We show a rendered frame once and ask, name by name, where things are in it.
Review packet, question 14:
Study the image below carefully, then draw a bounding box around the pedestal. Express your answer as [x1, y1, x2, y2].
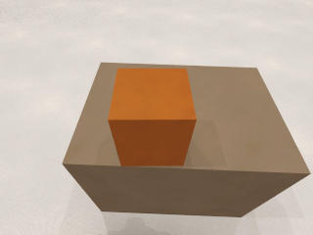
[62, 62, 311, 217]

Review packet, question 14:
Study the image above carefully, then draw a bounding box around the carton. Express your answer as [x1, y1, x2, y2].
[108, 68, 197, 166]

